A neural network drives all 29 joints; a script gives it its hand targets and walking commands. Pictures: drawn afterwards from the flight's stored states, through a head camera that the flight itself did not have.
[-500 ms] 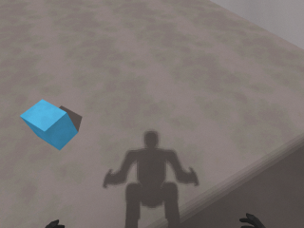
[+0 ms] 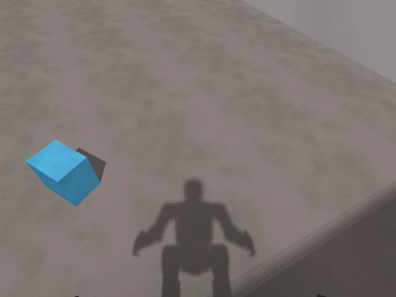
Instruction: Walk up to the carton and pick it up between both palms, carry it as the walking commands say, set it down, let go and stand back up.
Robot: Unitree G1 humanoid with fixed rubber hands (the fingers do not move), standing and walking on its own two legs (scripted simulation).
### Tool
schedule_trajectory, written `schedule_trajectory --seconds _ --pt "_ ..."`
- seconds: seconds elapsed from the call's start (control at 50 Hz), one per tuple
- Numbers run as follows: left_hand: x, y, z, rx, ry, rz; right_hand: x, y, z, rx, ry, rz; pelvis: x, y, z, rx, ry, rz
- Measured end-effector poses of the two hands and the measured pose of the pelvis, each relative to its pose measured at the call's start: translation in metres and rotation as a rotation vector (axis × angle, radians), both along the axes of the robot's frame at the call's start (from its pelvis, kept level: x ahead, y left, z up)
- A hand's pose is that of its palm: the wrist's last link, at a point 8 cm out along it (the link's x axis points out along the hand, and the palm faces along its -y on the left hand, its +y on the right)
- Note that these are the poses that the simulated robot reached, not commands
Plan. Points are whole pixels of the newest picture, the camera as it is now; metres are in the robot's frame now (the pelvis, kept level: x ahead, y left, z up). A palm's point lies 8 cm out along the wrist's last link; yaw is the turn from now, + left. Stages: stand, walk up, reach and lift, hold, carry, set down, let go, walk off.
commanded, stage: stand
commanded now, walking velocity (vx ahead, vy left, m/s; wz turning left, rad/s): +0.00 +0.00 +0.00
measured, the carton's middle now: (65, 173) +0.87 +0.73 -0.64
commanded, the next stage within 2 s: walk up in 0.78 s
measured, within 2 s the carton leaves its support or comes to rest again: neither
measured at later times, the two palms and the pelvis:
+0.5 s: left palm out of the picture +0.09 +0.28 -0.11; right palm out of the picture +0.07 -0.29 -0.11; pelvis +0.00 +0.00 +0.01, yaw +0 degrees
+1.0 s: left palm out of the picture +0.07 +0.29 -0.10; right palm out of the picture +0.06 -0.29 -0.11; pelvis -0.01 +0.00 +0.01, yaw +1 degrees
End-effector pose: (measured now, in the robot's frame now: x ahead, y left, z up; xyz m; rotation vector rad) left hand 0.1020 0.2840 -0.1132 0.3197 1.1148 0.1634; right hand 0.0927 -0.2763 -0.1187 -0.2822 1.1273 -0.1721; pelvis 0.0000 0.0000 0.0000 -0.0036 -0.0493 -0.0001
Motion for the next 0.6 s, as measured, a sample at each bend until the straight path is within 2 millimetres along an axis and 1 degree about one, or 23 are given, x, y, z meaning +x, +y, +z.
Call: schedule_trajectory --seconds 0.1,0.3,0.5,0.6 --pt "-0.004 0.003 0.005 0.007 0.020 0.010 0.000 0.000 0.004 0.000 0.003 -0.002 0.001 0.000 0.005 0.001 -0.004 0.000" --pt "-0.013 0.004 0.007 0.010 0.051 0.018 -0.011 -0.006 0.006 -0.003 0.043 -0.028 0.000 -0.001 0.010 0.001 -0.008 0.004" --pt "-0.012 -0.002 0.008 -0.004 0.036 0.025 -0.019 -0.011 0.008 -0.011 0.066 -0.039 -0.002 -0.003 0.012 -0.001 -0.014 0.009" --pt "-0.013 -0.003 0.009 -0.006 0.036 0.024 -0.021 -0.010 0.008 -0.007 0.062 -0.040 -0.002 -0.003 0.013 -0.002 -0.013 0.009"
